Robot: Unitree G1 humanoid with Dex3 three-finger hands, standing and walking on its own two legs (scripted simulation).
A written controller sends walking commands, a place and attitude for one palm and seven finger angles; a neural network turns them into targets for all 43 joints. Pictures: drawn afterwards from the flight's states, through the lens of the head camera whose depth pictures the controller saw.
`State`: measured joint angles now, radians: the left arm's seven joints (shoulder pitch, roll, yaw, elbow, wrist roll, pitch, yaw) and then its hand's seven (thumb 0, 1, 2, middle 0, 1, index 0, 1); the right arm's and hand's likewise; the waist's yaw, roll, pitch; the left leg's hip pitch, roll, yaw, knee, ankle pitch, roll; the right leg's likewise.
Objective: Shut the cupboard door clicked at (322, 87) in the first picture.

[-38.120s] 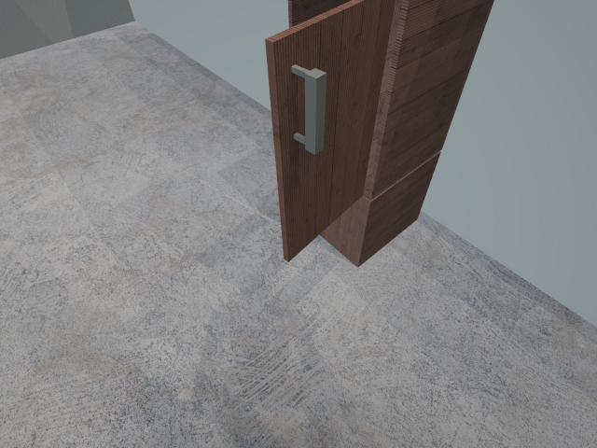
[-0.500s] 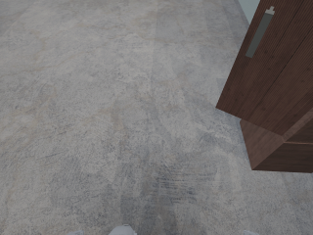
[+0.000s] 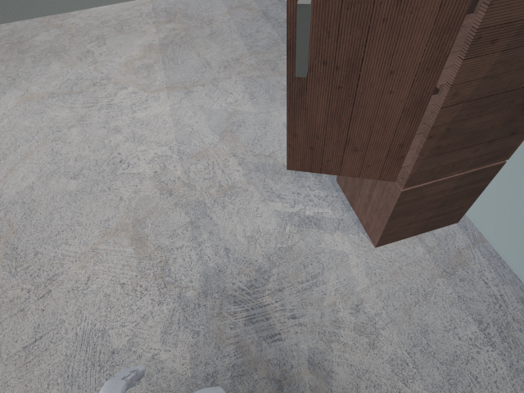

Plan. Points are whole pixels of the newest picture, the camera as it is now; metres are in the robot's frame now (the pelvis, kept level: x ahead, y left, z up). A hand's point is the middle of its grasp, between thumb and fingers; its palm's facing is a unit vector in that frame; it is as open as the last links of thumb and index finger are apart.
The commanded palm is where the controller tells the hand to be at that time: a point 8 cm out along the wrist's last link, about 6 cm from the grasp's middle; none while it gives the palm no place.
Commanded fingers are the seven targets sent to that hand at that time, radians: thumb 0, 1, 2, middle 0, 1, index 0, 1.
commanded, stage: turn to face it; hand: left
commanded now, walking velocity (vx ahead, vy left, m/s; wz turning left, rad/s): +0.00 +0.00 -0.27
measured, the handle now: (304, 36) +0.78 -0.07 +0.13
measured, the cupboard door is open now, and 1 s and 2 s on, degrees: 62 62 62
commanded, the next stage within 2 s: take the last steps up to it in 0.20 s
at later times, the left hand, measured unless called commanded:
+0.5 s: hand out of the picture +0.12 +0.20 -0.16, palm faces -0.13 -0.98 -0.18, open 7.4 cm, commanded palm none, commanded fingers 0.00 0.90 0.90 -0.20 -0.30 -0.20 -0.30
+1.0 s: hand (249, 347) +0.22 +0.05 -0.14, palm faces -0.19 -0.96 -0.21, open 7.2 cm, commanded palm none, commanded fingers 0.00 0.90 0.90 -0.20 -0.30 -0.20 -0.30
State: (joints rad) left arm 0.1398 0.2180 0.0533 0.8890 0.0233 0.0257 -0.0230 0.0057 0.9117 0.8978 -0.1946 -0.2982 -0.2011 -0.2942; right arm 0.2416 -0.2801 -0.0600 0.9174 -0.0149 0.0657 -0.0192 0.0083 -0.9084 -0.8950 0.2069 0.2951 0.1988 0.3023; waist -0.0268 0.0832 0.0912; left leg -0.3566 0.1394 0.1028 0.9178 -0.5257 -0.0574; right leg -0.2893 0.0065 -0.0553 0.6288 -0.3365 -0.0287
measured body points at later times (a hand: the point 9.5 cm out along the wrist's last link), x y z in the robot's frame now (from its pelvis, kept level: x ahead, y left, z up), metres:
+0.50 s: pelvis +0.03 +0.01 +0.02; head +0.05 +0.03 +0.47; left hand +0.13 +0.25 -0.14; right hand +0.03 -0.24 -0.12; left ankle +0.04 +0.13 -0.72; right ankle -0.02 -0.11 -0.65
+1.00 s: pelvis +0.14 -0.12 +0.02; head +0.16 -0.14 +0.47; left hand +0.23 +0.10 -0.13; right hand +0.10 -0.37 -0.13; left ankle +0.18 +0.00 -0.66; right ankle +0.10 -0.18 -0.72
